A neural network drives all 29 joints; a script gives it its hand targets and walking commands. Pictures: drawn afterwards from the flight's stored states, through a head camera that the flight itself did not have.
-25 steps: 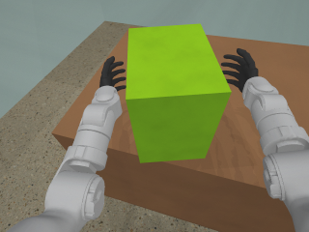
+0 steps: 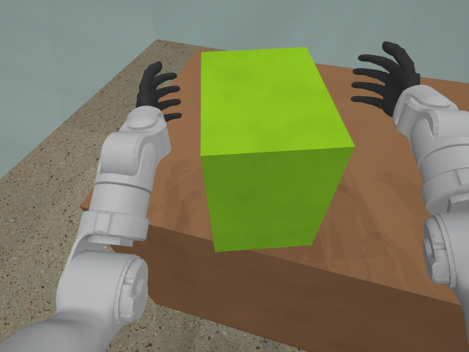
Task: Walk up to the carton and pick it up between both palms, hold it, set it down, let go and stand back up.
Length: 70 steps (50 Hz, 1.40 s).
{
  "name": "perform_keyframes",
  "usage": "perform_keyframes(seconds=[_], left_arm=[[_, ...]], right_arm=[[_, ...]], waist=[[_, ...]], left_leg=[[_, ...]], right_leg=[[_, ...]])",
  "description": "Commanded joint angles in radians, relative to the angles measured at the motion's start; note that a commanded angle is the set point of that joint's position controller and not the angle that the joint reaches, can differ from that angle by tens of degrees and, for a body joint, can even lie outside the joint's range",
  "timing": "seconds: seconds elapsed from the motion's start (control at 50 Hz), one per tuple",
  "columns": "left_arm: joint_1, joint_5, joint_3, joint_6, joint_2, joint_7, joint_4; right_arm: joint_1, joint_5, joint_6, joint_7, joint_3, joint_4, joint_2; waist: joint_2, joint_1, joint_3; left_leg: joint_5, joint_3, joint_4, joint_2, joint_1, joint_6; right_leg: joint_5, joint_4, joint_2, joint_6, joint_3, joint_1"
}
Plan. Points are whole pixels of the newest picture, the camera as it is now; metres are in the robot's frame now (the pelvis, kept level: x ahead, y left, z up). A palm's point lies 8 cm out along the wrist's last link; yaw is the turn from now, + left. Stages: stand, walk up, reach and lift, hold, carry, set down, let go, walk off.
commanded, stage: set down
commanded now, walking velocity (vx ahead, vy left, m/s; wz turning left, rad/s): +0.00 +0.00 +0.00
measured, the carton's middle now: (259, 153) +0.47 +0.04 +0.09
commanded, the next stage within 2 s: none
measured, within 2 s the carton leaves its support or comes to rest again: neither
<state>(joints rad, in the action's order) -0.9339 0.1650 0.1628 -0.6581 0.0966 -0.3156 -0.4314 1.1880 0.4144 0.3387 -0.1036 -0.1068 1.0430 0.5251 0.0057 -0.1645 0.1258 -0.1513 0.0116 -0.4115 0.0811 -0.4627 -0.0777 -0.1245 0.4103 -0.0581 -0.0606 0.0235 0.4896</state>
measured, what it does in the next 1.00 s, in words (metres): stands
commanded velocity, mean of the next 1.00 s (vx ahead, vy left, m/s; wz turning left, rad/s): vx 0.00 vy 0.00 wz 0.00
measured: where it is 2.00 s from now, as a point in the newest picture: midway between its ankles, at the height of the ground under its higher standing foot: outside the picture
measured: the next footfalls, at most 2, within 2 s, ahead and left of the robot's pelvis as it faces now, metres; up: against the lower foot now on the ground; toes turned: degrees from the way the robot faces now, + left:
none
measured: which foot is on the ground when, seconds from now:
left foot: down 0.00-1.00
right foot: down 0.00-1.00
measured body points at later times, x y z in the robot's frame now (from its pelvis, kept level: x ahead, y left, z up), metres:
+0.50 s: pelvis +0.00 +0.00 +0.01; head +0.03 -0.01 +0.45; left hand +0.40 +0.21 +0.21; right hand +0.48 -0.19 +0.21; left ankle +0.02 +0.17 -0.74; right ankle +0.04 -0.08 -0.74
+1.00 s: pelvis +0.00 +0.00 +0.01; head +0.02 +0.00 +0.46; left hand +0.36 +0.19 +0.17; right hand +0.43 -0.21 +0.16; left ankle +0.02 +0.17 -0.74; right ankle +0.04 -0.08 -0.74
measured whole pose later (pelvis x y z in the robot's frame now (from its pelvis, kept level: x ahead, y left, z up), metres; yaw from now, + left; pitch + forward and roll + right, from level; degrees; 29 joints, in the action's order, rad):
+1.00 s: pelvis +0.00 +0.00 +0.01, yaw +0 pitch +3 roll +0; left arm -0.51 0.07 0.14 -0.81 0.03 -0.28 0.07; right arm 0.70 0.47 0.34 -0.12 -0.10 0.60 0.54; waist 0.00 -0.07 0.03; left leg -0.14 0.01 -0.33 0.08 -0.25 -0.07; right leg -0.12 0.34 -0.06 -0.06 -0.01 0.28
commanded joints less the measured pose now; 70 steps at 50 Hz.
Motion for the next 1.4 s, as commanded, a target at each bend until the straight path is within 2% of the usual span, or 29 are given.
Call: perform_keyframes(seconds=[0.0, 0.08, 0.12, 0.16, 0.26, 0.28, 0.32, 0.34, 0.4, 0.42, 0.44, 0.46, 0.52, 0.6, 0.68, 0.7, 0.78, 0.8, 0.84, 0.9, 1.02, 1.06, 1.08, 1.14, 1.18, 1.2, 1.32, 1.34, 1.38], left_arm=[[-0.48, -0.011, 0.017, -0.001, 0.132, 0.001, 0.233], [-0.478, -0.02, 0.022, -0.017, 0.142, 0.012, 0.23], [-0.402, -0.029, 0.04, -0.039, 0.139, 0.014, 0.298], [-0.39, -0.037, 0.05, -0.047, 0.145, 0.027, 0.303], [-0.426, -0.023, 0.042, -0.056, 0.162, 0.023, 0.343], [-0.362, -0.032, 0.042, -0.067, 0.13, 0.022, 0.347], [-0.303, -0.032, 0.044, -0.082, 0.133, 0.035, 0.424], [-0.335, -0.036, 0.045, -0.083, 0.139, 0.035, 0.424], [-0.311, -0.043, 0.043, -0.091, 0.121, 0.026, 0.439], [-0.237, -0.041, 0.034, -0.097, 0.094, 0.035, 0.396], [-0.323, -0.04, 0.036, -0.092, 0.128, 0.034, 0.43], [-0.292, -0.039, 0.036, -0.094, 0.121, 0.031, 0.402], [-0.269, -0.046, 0.022, -0.09, 0.109, 0.029, 0.458], [-0.169, -0.07, 0.023, -0.099, 0.081, 0.029, 0.515], [-0.157, -0.078, -0.007, -0.106, 0.056, 0.033, 0.567], [-0.14, -0.074, -0.013, -0.113, 0.053, 0.035, 0.564], [-0.073, -0.086, -0.018, -0.115, 0.04, 0.037, 0.626], [-0.089, -0.077, -0.033, -0.118, 0.034, 0.035, 0.623], [-0.023, -0.097, -0.023, -0.116, 0.021, 0.033, 0.636], [0.03, -0.105, -0.011, -0.107, 0.034, 0.044, 0.692], [0.167, -0.123, -0.017, -0.092, 0.005, 0.055, 0.743], [0.084, -0.103, -0.028, -0.089, 0.02, 0.039, 0.78], [0.199, -0.113, -0.023, -0.088, -0.007, 0.038, 0.775], [0.19, -0.113, -0.03, -0.077, -0.009, 0.049, 0.739], [0.276, -0.124, -0.022, -0.063, -0.02, 0.048, 0.761], [0.236, -0.113, -0.039, -0.058, -0.015, 0.049, 0.787], [0.337, -0.131, -0.043, -0.022, -0.043, 0.045, 0.805], [0.347, -0.123, -0.058, -0.015, -0.041, 0.043, 0.813], [0.416, -0.13, -0.077, -0.008, -0.063, 0.043, 0.775]], right_arm=[[0.534, 0.019, -0.026, -0.003, 0.055, -0.214, 0.203], [0.527, 0.026, -0.017, -0.002, 0.045, -0.233, 0.205], [0.47, 0.042, -0.014, 0.002, 0.012, -0.289, 0.21], [0.464, 0.047, -0.006, 0.007, 0.011, -0.3, 0.215], [0.481, 0.051, 0.004, -0.005, 0.034, -0.314, 0.234], [0.439, 0.066, 0.001, -0.009, -0.002, -0.328, 0.243], [0.386, 0.082, -0.006, -0.004, 0.002, -0.41, 0.262], [0.411, 0.081, -0.009, -0.002, 0.016, -0.403, 0.251], [0.377, 0.063, 0.006, -0.018, 0.05, -0.372, 0.264], [0.31, 0.062, 0.009, -0.021, 0.007, -0.365, 0.23], [0.385, 0.061, 0.011, -0.023, 0.024, -0.402, 0.241], [0.354, 0.068, 0.009, -0.028, -0.001, -0.405, 0.222], [0.305, 0.055, -0.003, -0.028, 0.053, -0.408, 0.237], [0.217, 0.06, -0.02, -0.025, 0.05, -0.474, 0.219], [0.174, 0.051, -0.023, -0.028, 0.1, -0.457, 0.251], [0.141, 0.043, -0.027, -0.023, 0.107, -0.487, 0.258], [0.092, 0.05, -0.037, -0.02, 0.097, -0.549, 0.241], [0.106, 0.05, -0.034, -0.02, 0.131, -0.525, 0.252], [0.032, 0.047, -0.038, -0.022, 0.097, -0.545, 0.217], [-0.014, 0.065, -0.058, -0.011, 0.088, -0.636, 0.219], [-0.142, 0.067, -0.079, -0.007, 0.093, -0.715, 0.218], [-0.083, 0.068, -0.073, -0.009, 0.139, -0.743, 0.251], [-0.176, 0.074, -0.08, -0.013, 0.101, -0.743, 0.237], [-0.189, 0.071, -0.086, -0.007, 0.121, -0.759, 0.229], [-0.27, 0.079, -0.09, -0.013, 0.088, -0.771, 0.201], [-0.239, 0.071, -0.096, -0.013, 0.123, -0.783, 0.213], [-0.364, 0.062, -0.124, -0.014, 0.137, -0.819, 0.219], [-0.376, 0.058, -0.125, -0.017, 0.16, -0.837, 0.219], [-0.436, 0.053, -0.126, -0.025, 0.145, -0.815, 0.194]], waist=[[-0.092, 0.017, 0.66], [-0.085, 0.02, 0.664], [-0.106, 0.007, 0.662], [-0.137, 0.024, 0.647], [-0.111, 0.03, 0.637], [-0.101, 0.011, 0.635], [-0.139, 0.028, 0.667], [-0.117, 0.038, 0.659], [-0.094, 0.04, 0.573], [-0.151, 0.046, 0.532], [-0.123, 0.032, 0.557], [-0.155, 0.027, 0.53], [-0.08, 0.051, 0.511], [-0.098, 0.045, 0.521], [-0.048, 0.09, 0.474], [-0.073, 0.101, 0.451], [-0.064, 0.093, 0.456], [-0.054, 0.114, 0.429], [-0.066, 0.095, 0.42], [-0.079, 0.096, 0.438], [-0.092, 0.101, 0.404], [-0.073, 0.114, 0.416], [-0.081, 0.092, 0.386], [-0.096, 0.113, 0.365], [-0.116, 0.093, 0.336], [-0.101, 0.112, 0.361], [-0.101, 0.108, 0.324], [-0.104, 0.126, 0.316], [-0.106, 0.118, 0.254]], left_leg=[[0.22, -0.013, 0.015, -0.07, 0.177, 0.033], [0.205, -0.022, 0.027, -0.077, 0.147, 0.038], [0.26, -0.02, 0.034, -0.078, 0.16, 0.038], [0.238, -0.018, 0.049, -0.08, 0.121, 0.038], [0.201, -0.019, 0.06, -0.078, 0.166, 0.045], [0.232, -0.012, 0.056, -0.072, 0.193, 0.04], [0.292, -0.013, 0.049, -0.076, 0.214, 0.033], [0.284, -0.014, 0.05, -0.082, 0.188, 0.03], [0.194, -0.012, 0.07, -0.069, 0.21, 0.044], [0.171, -0.012, 0.078, -0.069, 0.204, 0.052], [0.134, -0.016, 0.086, -0.07, 0.182, 0.057], [0.122, -0.019, 0.082, -0.077, 0.171, 0.063], [0.125, -0.013, 0.083, -0.077, 0.201, 0.055], [0.164, -0.01, 0.077, -0.072, 0.224, 0.054], [0.162, -0.011, 0.081, -0.07, 0.277, 0.05], [0.151, -0.008, 0.079, -0.071, 0.279, 0.053], [0.182, -0.01, 0.073, -0.072, 0.323, 0.054], [0.164, -0.006, 0.08, -0.072, 0.311, 0.052], [0.152, -0.01, 0.078, -0.071, 0.322, 0.058], [0.198, -0.016, 0.074, -0.082, 0.336, 0.058], [0.211, -0.02, 0.082, -0.079, 0.341, 0.062], [0.17, -0.02, 0.093, -0.084, 0.336, 0.069], [0.184, -0.014, 0.091, -0.082, 0.361, 0.069], [0.165, -0.015, 0.091, -0.084, 0.341, 0.072], [0.173, -0.022, 0.101, -0.085, 0.349, 0.073], [0.147, -0.022, 0.103, -0.085, 0.36, 0.072], [0.127, -0.023, 0.111, -0.087, 0.365, 0.078], [0.117, -0.025, 0.109, -0.086, 0.361, 0.077], [0.071, -0.026, 0.118, -0.08, 0.36, 0.081]], right_leg=[[0.293, 0.005, -0.012, 0.062, -0.051, -0.456], [0.349, 0.012, 0.005, 0.074, -0.06, -0.503], [0.436, 0.013, 0.004, 0.084, -0.075, -0.57], [0.487, 0.018, 0.009, 0.091, -0.08, -0.619], [0.355, -0.009, 0.003, 0.08, -0.067, -0.545], [0.385, -0.009, 0.006, 0.078, -0.073, -0.565], [0.486, -0.003, 0.001, 0.081, -0.074, -0.617], [0.489, -0.002, 0.002, 0.081, -0.074, -0.628], [0.288, -0.031, -0.002, 0.068, -0.068, -0.529], [0.274, -0.042, 0.005, 0.068, -0.071, -0.555], [0.223, -0.046, 0.006, 0.06, -0.078, -0.552], [0.207, -0.051, 0.014, 0.067, -0.082, -0.556], [0.191, -0.052, 0.01, 0.056, -0.076, -0.528], [0.253, -0.049, 0.014, 0.06, -0.083, -0.557], [0.233, -0.059, 0.007, 0.05, -0.07, -0.504], [0.216, -0.068, 0.006, 0.047, -0.068, -0.493], [0.235, -0.067, 0.0, 0.051, -0.065, -0.498], [0.215, -0.069, -0.001, 0.048, -0.066, -0.469], [0.181, -0.079, 0.003, 0.043, -0.073, -0.486], [0.294, -0.064, 0.005, 0.043, -0.076, -0.509], [0.305, -0.069, 0.002, 0.044, -0.084, -0.528], [0.241, -0.071, 0.002, 0.047, -0.075, -0.482], [0.245, -0.075, -0.003, 0.046, -0.075, -0.484], [0.261, -0.079, 0.009, 0.038, -0.085, -0.484], [0.251, -0.087, 0.015, 0.044, -0.094, -0.491], [0.216, -0.092, 0.013, 0.039, -0.093, -0.473], [0.186, -0.097, 0.015, 0.037, -0.097, -0.458], [0.162, -0.104, 0.02, 0.032, -0.102, -0.442], [0.064, -0.124, 0.025, 0.027, -0.105, -0.425]])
